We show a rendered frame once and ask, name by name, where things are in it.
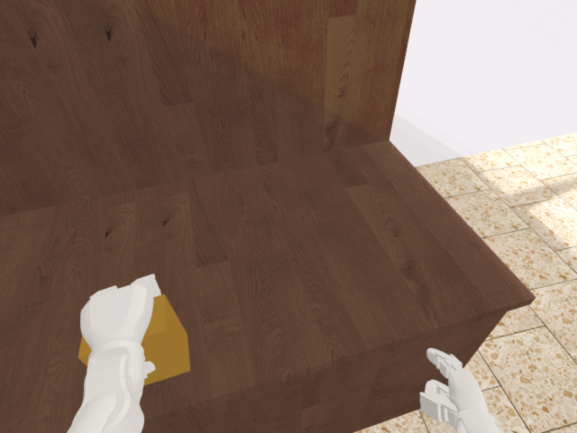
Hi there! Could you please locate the sponge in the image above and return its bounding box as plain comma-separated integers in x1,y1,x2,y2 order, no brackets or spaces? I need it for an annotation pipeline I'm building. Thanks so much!
78,294,190,385

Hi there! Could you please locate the left robot forearm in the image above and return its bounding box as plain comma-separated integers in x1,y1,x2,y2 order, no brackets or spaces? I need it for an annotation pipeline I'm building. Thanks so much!
67,340,144,433

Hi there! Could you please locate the right robot forearm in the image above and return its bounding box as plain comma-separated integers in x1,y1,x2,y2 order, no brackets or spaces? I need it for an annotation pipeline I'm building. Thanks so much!
455,409,505,433

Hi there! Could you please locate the robot right hand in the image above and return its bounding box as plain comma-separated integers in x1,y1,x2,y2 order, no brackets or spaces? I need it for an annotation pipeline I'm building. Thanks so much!
420,348,489,430

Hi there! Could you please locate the table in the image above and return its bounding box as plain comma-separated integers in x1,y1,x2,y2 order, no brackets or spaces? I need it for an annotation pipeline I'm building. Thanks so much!
0,0,536,433

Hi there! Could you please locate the robot left hand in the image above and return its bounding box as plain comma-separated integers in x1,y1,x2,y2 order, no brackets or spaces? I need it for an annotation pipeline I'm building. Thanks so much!
80,274,161,379

